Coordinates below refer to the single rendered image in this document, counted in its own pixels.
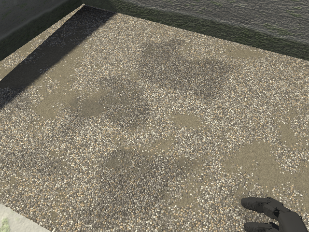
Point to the robot right hand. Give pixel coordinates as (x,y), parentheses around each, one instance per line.
(288,221)

